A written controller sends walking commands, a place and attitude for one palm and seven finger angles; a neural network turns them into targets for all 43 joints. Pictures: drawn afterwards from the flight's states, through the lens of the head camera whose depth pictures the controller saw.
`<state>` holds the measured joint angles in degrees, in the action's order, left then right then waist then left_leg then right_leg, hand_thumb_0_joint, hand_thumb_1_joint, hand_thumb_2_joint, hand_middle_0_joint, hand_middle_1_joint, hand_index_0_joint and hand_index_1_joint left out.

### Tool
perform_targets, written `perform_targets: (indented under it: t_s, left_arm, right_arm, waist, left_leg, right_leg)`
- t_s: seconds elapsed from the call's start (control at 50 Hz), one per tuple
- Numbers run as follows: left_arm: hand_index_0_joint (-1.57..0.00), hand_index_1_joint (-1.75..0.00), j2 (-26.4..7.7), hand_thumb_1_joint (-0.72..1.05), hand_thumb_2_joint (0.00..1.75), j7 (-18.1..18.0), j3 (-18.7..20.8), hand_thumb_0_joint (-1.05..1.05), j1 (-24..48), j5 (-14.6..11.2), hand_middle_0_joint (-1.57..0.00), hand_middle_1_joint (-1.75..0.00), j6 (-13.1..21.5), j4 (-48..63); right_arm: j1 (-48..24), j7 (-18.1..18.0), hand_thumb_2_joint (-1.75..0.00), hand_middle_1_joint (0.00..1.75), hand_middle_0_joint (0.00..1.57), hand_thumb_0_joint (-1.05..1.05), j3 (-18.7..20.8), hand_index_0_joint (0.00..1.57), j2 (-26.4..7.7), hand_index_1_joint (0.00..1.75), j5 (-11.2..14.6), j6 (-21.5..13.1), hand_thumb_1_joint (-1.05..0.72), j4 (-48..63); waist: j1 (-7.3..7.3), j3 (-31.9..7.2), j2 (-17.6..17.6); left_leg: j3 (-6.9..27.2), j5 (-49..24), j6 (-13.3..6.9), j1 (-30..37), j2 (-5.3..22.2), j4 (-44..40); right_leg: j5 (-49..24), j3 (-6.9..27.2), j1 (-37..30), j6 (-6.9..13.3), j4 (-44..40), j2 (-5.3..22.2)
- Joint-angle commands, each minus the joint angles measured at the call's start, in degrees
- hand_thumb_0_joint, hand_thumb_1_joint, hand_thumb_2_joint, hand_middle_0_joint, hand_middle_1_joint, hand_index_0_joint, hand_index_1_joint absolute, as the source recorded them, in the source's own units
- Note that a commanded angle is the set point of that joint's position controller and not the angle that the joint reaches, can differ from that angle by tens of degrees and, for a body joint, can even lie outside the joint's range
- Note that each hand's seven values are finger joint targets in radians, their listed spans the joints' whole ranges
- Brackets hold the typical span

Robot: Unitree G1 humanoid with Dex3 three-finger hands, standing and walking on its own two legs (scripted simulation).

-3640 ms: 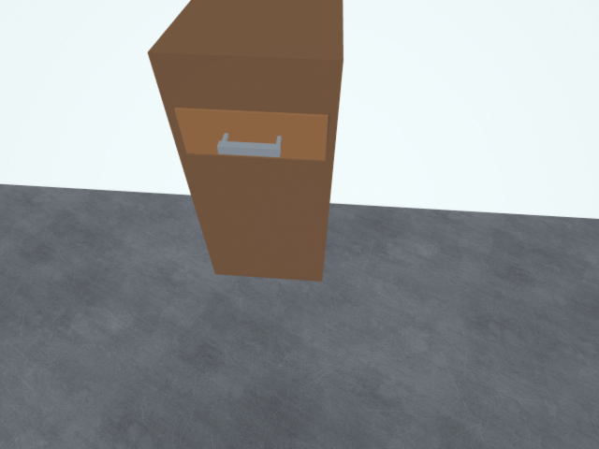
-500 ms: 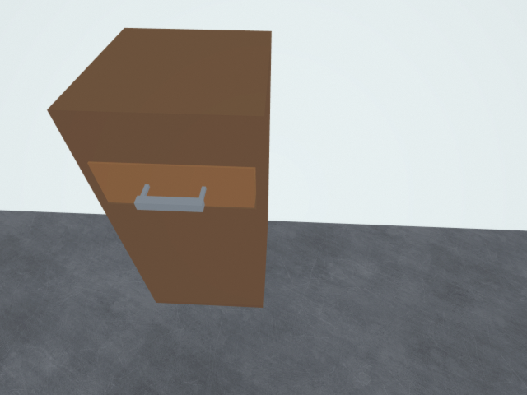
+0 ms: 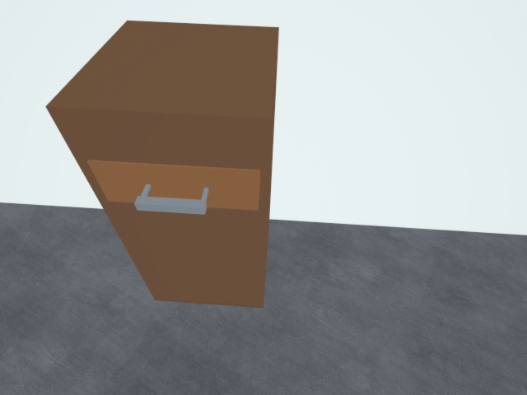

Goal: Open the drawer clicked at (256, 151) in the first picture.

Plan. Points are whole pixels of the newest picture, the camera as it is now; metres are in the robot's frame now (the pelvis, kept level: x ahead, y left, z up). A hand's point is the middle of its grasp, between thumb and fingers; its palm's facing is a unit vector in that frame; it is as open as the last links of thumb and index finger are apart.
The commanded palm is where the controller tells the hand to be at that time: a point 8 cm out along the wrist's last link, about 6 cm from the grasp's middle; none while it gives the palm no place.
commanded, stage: raise the hand with hooked fingers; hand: left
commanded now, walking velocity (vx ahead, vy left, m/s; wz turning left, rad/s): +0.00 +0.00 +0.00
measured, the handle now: (173, 197) +0.54 +0.25 -0.09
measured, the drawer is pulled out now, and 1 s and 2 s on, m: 0.00 0.00 0.00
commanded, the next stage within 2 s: move the hooked fingers above the handle in 1.90 s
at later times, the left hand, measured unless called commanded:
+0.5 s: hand out of the picture +0.13 +0.21 -0.07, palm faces +0.00 -0.09 -1.00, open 9.0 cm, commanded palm +0.14 +0.22 +0.00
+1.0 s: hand (111, 317) +0.22 +0.24 +0.00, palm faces +0.09 -0.10 -0.99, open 12.0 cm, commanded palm +0.20 +0.24 +0.06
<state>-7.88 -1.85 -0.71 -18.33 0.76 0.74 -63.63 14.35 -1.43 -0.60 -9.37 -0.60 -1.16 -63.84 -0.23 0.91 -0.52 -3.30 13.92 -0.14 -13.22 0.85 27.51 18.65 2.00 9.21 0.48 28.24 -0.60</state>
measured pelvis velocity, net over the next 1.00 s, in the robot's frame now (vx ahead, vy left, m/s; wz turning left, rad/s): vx -0.02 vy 0.00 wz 0.03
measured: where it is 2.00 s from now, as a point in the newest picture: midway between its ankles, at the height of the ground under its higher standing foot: outside the picture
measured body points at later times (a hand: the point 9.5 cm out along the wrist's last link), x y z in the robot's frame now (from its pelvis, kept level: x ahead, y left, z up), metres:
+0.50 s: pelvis -0.03 -0.02 -0.06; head +0.00 -0.04 +0.39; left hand +0.13 +0.21 -0.02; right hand +0.25 -0.22 -0.12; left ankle +0.01 +0.12 -0.74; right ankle -0.04 -0.11 -0.74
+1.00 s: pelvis -0.02 +0.00 -0.03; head +0.01 -0.03 +0.42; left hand +0.21 +0.24 +0.06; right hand +0.15 -0.24 -0.15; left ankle +0.01 +0.12 -0.74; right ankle -0.04 -0.11 -0.74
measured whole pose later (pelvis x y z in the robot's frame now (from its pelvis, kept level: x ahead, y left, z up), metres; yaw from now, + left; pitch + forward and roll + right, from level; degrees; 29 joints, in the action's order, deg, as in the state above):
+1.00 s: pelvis -0.02 +0.00 -0.03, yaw +1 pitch +8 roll +0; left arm -22.7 -20.2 -1.4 -14.6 56.9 1.4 1.3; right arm 10.6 -0.5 2.5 -14.9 -3.2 5.8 -34.6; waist -2.3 -4.9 3.5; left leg -1.9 19.5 -0.4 -33.0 0.6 44.9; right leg 25.3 0.2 28.5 0.6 46.3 -0.2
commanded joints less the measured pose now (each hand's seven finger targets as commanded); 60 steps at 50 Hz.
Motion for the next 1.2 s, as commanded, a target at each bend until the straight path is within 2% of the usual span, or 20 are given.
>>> perform_targets:
  t_s: [0.0,0.02,0.04,0.06,0.08,0.12,0.16,0.22,0.24,0.28,0.34,0.42,0.46,0.52,0.56,0.62,0.7,0.8,0.9,1.18]
  left_arm:
    - [-0.2,-0.32,-21.6,0.88,0.89,-3.3,-3.3,0.0,35.6,5.7,-0.2,-0.32,11.6,90.8]
    - [-0.2,-0.33,-19.2,0.85,0.88,-8.2,1.7,0.0,11.2,7.1,-0.2,-0.33,7.6,75.2]
    - [-0.21,-0.34,-9.7,0.83,0.87,-11.1,-3.3,0.0,-5.2,7.4,-0.21,-0.34,-1.4,68.4]
    - [-0.21,-0.36,-1.9,0.81,0.86,-11.1,-9.1,0.0,-5.2,10.0,-0.21,-0.36,-3.5,67.9]
    - [-0.21,-0.37,-5.5,0.78,0.85,-12.7,-9.3,0.0,-0.3,15.0,-0.21,-0.37,-3.2,72.0]
    - [-0.21,-0.4,-7.2,0.74,0.83,-16.2,-9.3,0.0,-5.9,28.2,-0.21,-0.4,-3.5,65.4]
    - [-0.22,-0.43,-5.6,0.69,0.81,-19.0,-10.8,0.0,-14.5,41.0,-0.22,-0.43,-3.7,62.3]
    - [-0.22,-0.48,-7.1,0.62,0.78,-21.7,-7.8,0.0,-23.3,53.0,-0.22,-0.48,-2.2,59.4]
    - [-0.22,-0.5,-9.8,0.6,0.77,-22.2,-5.1,0.0,-22.6,55.8,-0.22,-0.5,-0.7,61.1]
    - [-0.22,-0.53,-14.9,0.55,0.75,-24.2,-0.6,0.0,-18.2,59.6,-0.22,-0.53,1.7,66.4]
    - [-0.23,-0.57,-20.7,0.48,0.72,-28.3,4.1,0.0,-8.0,64.3,-0.23,-0.57,3.5,75.3]
    - [-0.24,-0.63,-22.2,0.39,0.68,-31.1,4.7,0.0,7.5,65.1,-0.24,-0.63,4.5,81.6]
    - [-0.24,-0.66,-21.9,0.34,0.66,-30.2,3.9,0.0,11.2,62.3,-0.24,-0.66,4.8,82.0]
    - [-0.25,-0.7,-19.8,0.27,0.63,-26.8,1.0,0.0,10.4,59.1,-0.25,-0.7,4.2,79.8]
    - [-0.25,-0.74,-18.4,0.22,0.61,-23.9,-0.5,0.0,7.6,57.7,-0.25,-0.74,2.4,77.3]
    - [-0.25,-0.78,-20.6,0.15,0.58,-20.0,0.9,0.0,4.0,56.8,-0.25,-0.78,-0.2,74.9]
    - [-0.26,-0.84,-24.6,0.06,0.54,-18.0,4.8,0.0,3.6,57.3,-0.26,-0.84,0.2,74.3]
    - [-0.27,-0.92,-24.5,-0.06,0.49,-20.0,6.7,0.0,6.7,56.9,-0.27,-0.92,2.8,76.8]
    - [-0.28,-0.99,-23.5,-0.17,0.44,-21.3,5.5,0.0,9.9,56.3,-0.28,-0.99,2.2,76.6]
    - [-0.3,-1.2,-26.4,-0.5,0.3,-12.7,3.0,0.0,25.8,55.9,-0.3,-1.2,-3.6,73.9]
  right_arm:
    - [0.2,-2.5,-0.9,0.3,0.2,0.0,1.9,0.2,-14.4,0.3,3.7,-9.3,-0.9,25.7]
    - [-3.5,-5.4,-0.9,0.3,0.2,0.0,1.9,0.2,-10.3,0.3,2.7,-14.8,-0.9,21.6]
    - [-3.5,-5.2,-0.9,0.3,0.2,0.0,3.0,0.2,-8.0,0.3,4.3,-17.1,-0.9,22.2]
    - [-4.5,-4.9,-0.9,0.3,0.2,0.0,2.4,0.2,-7.4,0.3,4.3,-17.7,-0.9,22.3]
    - [-6.3,-4.2,-0.9,0.3,0.2,0.0,3.0,0.2,-10.2,0.3,3.0,-18.0,-0.9,25.9]
    - [-6.1,-3.2,-0.9,0.3,0.2,0.0,3.4,0.2,-11.5,0.3,-0.1,-15.7,-0.9,28.9]
    - [-8.3,-1.1,-0.9,0.3,0.2,0.0,4.6,0.2,-11.5,0.3,-1.7,-12.3,-0.9,34.2]
    - [-13.3,2.0,-0.9,0.3,0.2,0.0,4.9,0.2,-10.8,0.3,-3.1,-4.6,-0.9,38.8]
    - [-14.5,2.9,-0.9,0.3,0.2,0.0,4.7,0.2,-10.3,0.3,-2.8,-2.8,-0.9,39.9]
    - [-15.5,3.6,-0.9,0.3,0.2,0.0,4.1,0.2,-9.3,0.3,-2.9,0.0,-0.9,42.1]
    - [-15.1,3.9,-0.9,0.3,0.2,0.0,4.0,0.2,-8.7,0.3,-3.8,2.6,-0.9,44.1]
    - [-15.5,3.5,-0.9,0.3,0.2,0.0,4.1,0.2,-8.7,0.3,-5.1,4.2,-0.9,44.2]
    - [-15.6,2.4,-0.9,0.3,0.2,0.0,4.1,0.2,-8.6,0.3,-5.2,4.1,-0.9,43.5]
    - [-15.8,1.5,-0.9,0.3,0.2,0.0,3.8,0.2,-8.9,0.3,-4.7,3.5,-0.9,42.4]
    - [-15.8,1.2,-0.9,0.3,0.2,0.0,3.4,0.2,-8.8,0.3,-4.2,3.7,-0.9,41.8]
    - [-15.6,0.6,-0.9,0.3,0.2,0.0,2.6,0.2,-8.6,0.3,-3.3,4.5,-0.9,41.8]
    - [-15.4,0.1,-0.9,0.3,0.2,0.0,1.9,0.2,-8.4,0.3,-3.0,4.4,-0.9,40.9]
    - [-13.8,0.3,-0.9,0.3,0.2,0.0,3.1,0.2,-8.4,0.3,-3.2,4.0,-0.9,40.1]
    - [-12.8,0.7,-0.9,0.3,0.2,0.0,4.4,0.2,-9.4,0.3,-2.7,3.8,-0.9,39.6]
    - [-13.8,0.0,-0.9,0.3,0.2,0.0,3.3,0.2,-9.6,0.3,-0.6,5.4,-0.9,39.0]
  waist:
    - [4.17,-24.6,15.3]
    - [-0.99,-25.2,21.8]
    - [0.62,-16.5,15.9]
    - [1.09,-9.0,9.5]
    - [2.57,-2.5,6.0]
    - [3.24,-4.9,-4.9]
    - [-0.83,-7.7,-8.9]
    - [-5.45,-6.2,-14.7]
    - [-7.32,-8.0,-13.1]
    - [-8.41,-12.1,-9.2]
    - [-7.92,-17.2,-0.9]
    - [-3.43,-21.1,3.4]
    - [-1.25,-20.6,1.6]
    - [-0.33,-19.8,1.5]
    - [-0.83,-19.3,-0.5]
    - [-2.75,-17.6,-5.2]
    - [-4.65,-17.2,-3.2]
    - [-4.18,-18.1,1.7]
    - [-2.99,-17.7,0.8]
    - [-3.62,-15.5,2.6]
  left_leg:
    - [1.9,-20.9,-2.8,16.2,-0.7,-1.4]
    - [3.3,-28.9,-2.0,21.9,2.5,-0.4]
    - [4.2,-23.2,-1.1,12.8,2.5,-2.3]
    - [3.9,-20.1,-1.6,7.0,2.4,-0.6]
    - [5.1,-12.2,-1.5,0.5,1.1,1.8]
    - [5.2,-7.5,-2.2,-5.0,-0.3,7.2]
    - [4.3,-4.8,-1.1,-9.6,-1.4,9.8]
    - [3.1,-2.3,-0.7,-17.8,-2.5,13.1]
    - [2.7,-3.4,-0.7,-19.2,-2.9,14.1]
    - [1.9,-3.2,-0.6,-20.9,-3.6,16.4]
    - [2.2,-4.6,-0.7,-18.0,-4.2,20.7]
    - [3.4,-1.7,-1.5,-13.2,-4.2,27.2]
    - [3.8,0.7,-2.2,-14.4,-4.3,28.5]
    - [3.9,-0.3,-2.7,-14.9,-3.9,26.4]
    - [3.7,-0.9,-2.7,-15.6,-3.6,23.9]
    - [3.0,-0.9,-2.4,-17.3,-3.5,19.8]
    - [2.3,-1.9,-1.9,-16.0,-3.6,16.1]
    - [2.2,-4.0,-1.9,-11.0,-3.0,14.4]
    - [2.4,-5.3,-1.9,-8.6,-2.6,13.3]
    - [3.4,-9.4,-1.5,-0.4,-1.5,5.8]
  right_leg:
    - [-28.4,4.6,2.3,2.4,0.8,2.5]
    - [-14.0,-1.2,6.7,2.6,5.6,1.5]
    - [-3.4,-4.5,13.4,1.2,7.4,0.3]
    - [-5.0,-5.5,13.4,0.9,6.0,0.8]
    - [-6.1,-4.7,17.0,1.2,4.0,0.4]
    - [-3.9,-5.3,23.3,1.4,5.5,-0.8]
    - [2.0,-4.3,25.1,2.0,8.0,-1.6]
    - [-1.2,-0.1,24.9,3.6,10.6,-1.3]
    - [-5.3,2.0,23.1,3.9,11.9,-0.9]
    - [-7.6,3.5,22.7,4.0,15.1,-0.3]
    - [-4.9,6.7,27.9,4.5,17.5,-1.0]
    - [1.4,9.8,36.1,3.9,16.4,-0.1]
    - [1.9,10.1,34.8,3.2,14.6,0.1]
    - [-4.6,6.7,31.1,2.5,14.9,-0.2]
    - [-7.9,4.7,27.8,2.0,14.8,-0.3]
    - [-10.4,4.4,21.1,1.2,12.2,0.2]
    - [-12.1,4.0,16.4,1.2,10.6,0.7]
    - [-10.7,1.1,17.0,1.7,10.1,0.0]
    - [-10.4,-0.7,18.2,1.6,9.8,-0.4]
    - [-9.3,-3.4,13.5,1.8,5.4,-1.1]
